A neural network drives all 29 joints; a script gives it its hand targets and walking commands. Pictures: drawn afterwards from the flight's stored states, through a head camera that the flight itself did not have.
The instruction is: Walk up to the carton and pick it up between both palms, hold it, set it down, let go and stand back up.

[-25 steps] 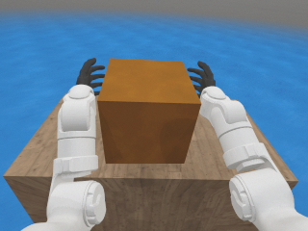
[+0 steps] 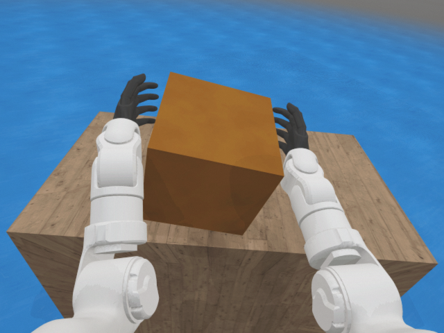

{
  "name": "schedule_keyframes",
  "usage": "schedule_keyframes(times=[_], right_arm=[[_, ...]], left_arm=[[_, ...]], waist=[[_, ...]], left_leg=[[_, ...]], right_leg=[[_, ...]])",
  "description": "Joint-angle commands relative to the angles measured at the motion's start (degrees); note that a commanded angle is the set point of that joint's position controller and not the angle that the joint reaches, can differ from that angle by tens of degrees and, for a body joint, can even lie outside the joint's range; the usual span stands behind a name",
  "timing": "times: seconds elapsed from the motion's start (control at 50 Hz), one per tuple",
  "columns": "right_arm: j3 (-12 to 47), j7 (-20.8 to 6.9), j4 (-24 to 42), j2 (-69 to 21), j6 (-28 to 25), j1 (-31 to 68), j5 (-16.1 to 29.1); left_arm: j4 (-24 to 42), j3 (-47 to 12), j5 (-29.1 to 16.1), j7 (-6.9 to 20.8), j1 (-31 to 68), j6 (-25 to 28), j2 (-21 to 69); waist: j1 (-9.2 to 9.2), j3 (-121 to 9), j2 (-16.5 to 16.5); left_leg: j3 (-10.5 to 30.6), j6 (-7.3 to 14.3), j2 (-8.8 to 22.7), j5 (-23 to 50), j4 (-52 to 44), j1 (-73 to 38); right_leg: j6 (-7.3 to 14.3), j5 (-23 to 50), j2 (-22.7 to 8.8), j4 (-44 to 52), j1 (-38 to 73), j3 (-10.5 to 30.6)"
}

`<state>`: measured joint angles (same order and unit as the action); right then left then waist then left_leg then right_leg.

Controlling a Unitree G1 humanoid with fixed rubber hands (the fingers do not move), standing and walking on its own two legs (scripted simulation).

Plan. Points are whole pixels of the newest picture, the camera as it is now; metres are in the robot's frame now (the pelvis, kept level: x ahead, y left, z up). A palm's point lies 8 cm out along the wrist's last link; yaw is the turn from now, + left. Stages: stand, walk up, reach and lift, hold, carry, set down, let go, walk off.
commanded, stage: set down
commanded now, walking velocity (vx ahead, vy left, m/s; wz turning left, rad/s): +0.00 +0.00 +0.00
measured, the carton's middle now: (207, 156) +0.41 +0.05 +0.16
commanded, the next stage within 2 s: none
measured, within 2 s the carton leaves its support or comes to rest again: neither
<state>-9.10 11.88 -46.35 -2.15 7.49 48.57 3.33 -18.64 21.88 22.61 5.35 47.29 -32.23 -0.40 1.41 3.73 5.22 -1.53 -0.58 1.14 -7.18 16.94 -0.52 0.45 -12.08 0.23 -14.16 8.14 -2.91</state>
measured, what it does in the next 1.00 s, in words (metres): stands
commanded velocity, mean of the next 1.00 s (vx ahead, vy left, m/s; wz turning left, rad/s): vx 0.00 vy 0.00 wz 0.00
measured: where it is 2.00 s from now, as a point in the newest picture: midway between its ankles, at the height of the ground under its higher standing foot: outside the picture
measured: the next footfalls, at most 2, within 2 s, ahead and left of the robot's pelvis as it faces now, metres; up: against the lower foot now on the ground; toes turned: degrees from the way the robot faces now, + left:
none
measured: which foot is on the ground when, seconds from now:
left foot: down 0.00-1.00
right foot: down 0.00-1.00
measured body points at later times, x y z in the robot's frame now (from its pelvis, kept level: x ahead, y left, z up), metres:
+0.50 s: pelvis +0.00 +0.00 +0.00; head -0.04 +0.02 +0.45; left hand +0.41 +0.16 +0.21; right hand +0.41 -0.13 +0.19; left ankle +0.04 +0.12 -0.75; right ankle -0.03 -0.11 -0.75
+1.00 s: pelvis +0.01 +0.00 +0.00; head -0.01 +0.02 +0.45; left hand +0.43 +0.16 +0.17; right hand +0.43 -0.13 +0.16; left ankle +0.04 +0.12 -0.75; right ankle -0.03 -0.11 -0.75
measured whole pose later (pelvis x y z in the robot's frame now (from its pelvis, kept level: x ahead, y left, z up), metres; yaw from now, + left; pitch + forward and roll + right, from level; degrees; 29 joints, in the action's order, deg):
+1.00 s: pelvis +0.01 +0.00 +0.00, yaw -2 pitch -4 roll +0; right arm -20.0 8.2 -56.5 -1.4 -0.5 49.6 -5.7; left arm -37.3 22.6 19.3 -0.9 47.8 -18.3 1.3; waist -1.2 1.0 3.1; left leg -3.0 -0.8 1.9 -7.4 16.7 5.2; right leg 0.5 -11.7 0.7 -14.1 1.7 -1.5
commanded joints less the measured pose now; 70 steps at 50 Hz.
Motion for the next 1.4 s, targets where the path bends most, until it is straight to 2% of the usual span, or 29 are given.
schedule_keyframes(times=[0.0,0.08,0.2,0.26,0.36,0.48,0.62,0.76,0.92,1.0,1.14,1.24,1.38], right_arm=[[16.2,-6.5,22.2,-22.2,-10.2,48.3,1.7],[17.0,-6.3,21.0,-21.2,-9.9,46.1,2.3],[16.1,-6.4,15.3,-21.7,-7.3,42.0,1.8],[15.9,-6.8,15.5,-22.7,-7.3,43.0,1.7],[16.4,-7.6,16.6,-24.2,-8.4,46.2,1.4],[13.1,-8.6,12.9,-25.1,-9.4,45.6,-1.8],[6.4,-9.3,4.7,-24.4,-9.6,41.3,-6.4],[4.1,-10.1,3.8,-25.3,-11.6,42.2,-8.6],[4.3,-11.5,2.8,-25.7,-13.4,44.6,-9.1],[3.6,-11.9,-0.4,-25.9,-12.7,43.3,-9.4],[0.9,-12.2,-4.7,-27.0,-11.3,40.2,-11.1],[0.0,-12.7,-3.4,-28.3,-12.3,42.0,-12.2],[-3.4,-13.6,-4.7,-29.1,-13.5,42.3,-15.9]], left_arm=[[4.6,-27.0,-9.4,5.6,32.5,3.3,32.3],[4.2,-28.3,-10.0,4.7,30.6,3.3,31.8],[-1.3,-22.0,-7.1,5.9,26.7,2.1,29.6],[-2.5,-20.0,-6.4,6.1,27.3,2.7,30.0],[-2.2,-20.4,-7.2,4.9,30.8,5.0,30.8],[-6.0,-19.3,-7.2,3.6,32.9,7.9,31.1],[-11.6,-15.3,-4.7,3.8,31.8,10.1,29.7],[-12.3,-16.2,-5.8,2.9,34.2,13.4,30.8],[-13.3,-18.1,-7.6,-0.2,36.8,17.2,32.1],[-15.9,-15.7,-6.6,-0.7,35.7,17.5,31.5],[-19.9,-9.1,-3.5,0.6,33.3,17.2,28.7],[-18.4,-9.6,-4.1,0.1,36.7,19.3,29.1],[-19.2,-10.5,-4.6,-1.6,39.8,22.1,29.8]], waist=[[2.85,-31.1,-9.3],[3.44,-29.7,-9.3],[1.78,-20.8,-6.1],[0.75,-22.1,-5.5],[-0.54,-26.4,-4.8],[-1.26,-27.8,-4.6],[-0.74,-22.6,-5.3],[-0.58,-26.8,-6.7],[-2.09,-33.7,-7.2],[-3.12,-31.8,-5.9],[-4.57,-26.6,-3.8],[-4.62,-31.1,-4.7],[-4.30,-36.1,-5.9]], left_leg=[[-2.9,-2.6,-1.4,26.2,5.6,-20.7],[-2.2,-2.7,-1.3,24.7,5.7,-19.7],[-2.8,-0.2,-1.8,14.4,1.2,-11.8],[-3.2,0.3,-2.0,14.3,0.8,-10.7],[-3.4,0.4,-1.8,16.4,1.6,-12.0],[-3.8,1.0,-1.7,12.7,1.0,-11.6],[-4.8,0.7,-1.5,10.3,-0.3,-10.0],[-4.8,-0.4,-1.3,15.5,1.1,-10.9],[-4.3,-1.6,-0.6,21.6,3.3,-13.0],[-4.5,-1.2,-0.6,20.8,2.7,-11.3],[-5.9,0.6,-1.3,16.4,0.2,-6.9],[-6.3,0.4,-1.5,18.5,1.0,-7.0],[-6.3,-0.4,-1.0,20.0,2.1,-7.6]], right_leg=[[-2.3,16.4,3.4,1.2,-6.4,-5.4],[-2.6,17.1,3.0,1.4,-6.6,-5.1],[-4.1,16.4,1.5,1.1,-3.1,-3.9],[-4.4,18.4,1.3,0.3,-2.1,-3.6],[-4.1,19.8,1.8,-0.3,-3.3,-3.7],[-4.0,16.8,1.7,0.2,-6.0,-3.4],[-3.9,14.2,1.5,1.2,-6.4,-3.0],[-3.5,17.2,1.9,0.3,-6.2,-3.6],[-3.0,19.8,2.7,-0.4,-7.9,-3.8],[-3.6,21.8,2.5,-0.7,-7.1,-3.2],[-4.8,22.8,1.6,-1.1,-4.6,-2.0],[-4.6,25.0,1.5,-2.0,-5.2,-2.0],[-4.1,24.4,1.7,-2.2,-7.8,-2.4]])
